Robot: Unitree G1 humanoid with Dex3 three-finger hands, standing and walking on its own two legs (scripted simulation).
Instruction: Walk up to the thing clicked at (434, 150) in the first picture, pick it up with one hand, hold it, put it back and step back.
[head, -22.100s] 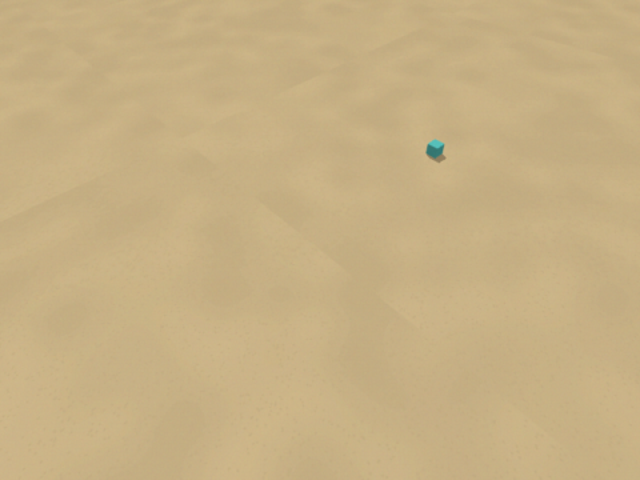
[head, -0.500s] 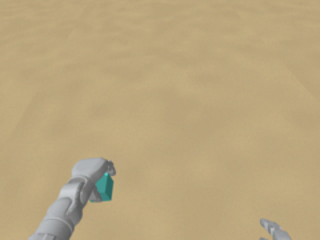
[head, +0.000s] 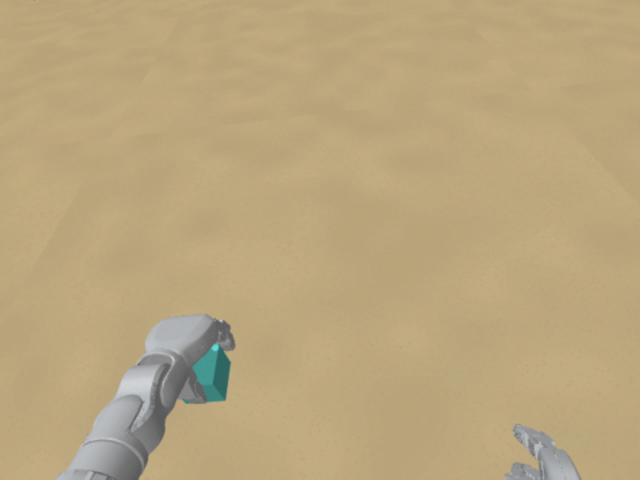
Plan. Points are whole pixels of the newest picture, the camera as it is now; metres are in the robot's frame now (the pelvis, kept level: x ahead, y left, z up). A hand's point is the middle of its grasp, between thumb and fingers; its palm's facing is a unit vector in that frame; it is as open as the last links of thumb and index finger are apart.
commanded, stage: hold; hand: left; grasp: from above
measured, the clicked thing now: (202, 374) +0.30 +0.23 -0.08
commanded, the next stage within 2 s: crouch in 0.36 s
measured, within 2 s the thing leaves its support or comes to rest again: neither
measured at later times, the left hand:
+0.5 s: hand (194, 371) +0.28 +0.22 -0.04, palm faces -0.46 -0.05 -0.89, open 8.8 cm
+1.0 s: hand (215, 386) +0.32 +0.24 -0.17, palm faces -0.43 +0.04 -0.90, open 8.8 cm
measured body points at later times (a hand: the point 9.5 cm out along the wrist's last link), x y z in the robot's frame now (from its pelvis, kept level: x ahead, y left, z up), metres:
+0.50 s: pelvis +0.00 +0.00 +0.00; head +0.01 -0.03 +0.45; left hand +0.30 +0.22 +0.02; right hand +0.15 -0.25 -0.12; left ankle +0.02 +0.13 -0.74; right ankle +0.02 -0.12 -0.74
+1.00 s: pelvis -0.02 +0.00 -0.07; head +0.07 +0.01 +0.37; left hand +0.34 +0.23 -0.12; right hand +0.09 -0.28 -0.19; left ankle +0.02 +0.13 -0.74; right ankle +0.02 -0.12 -0.74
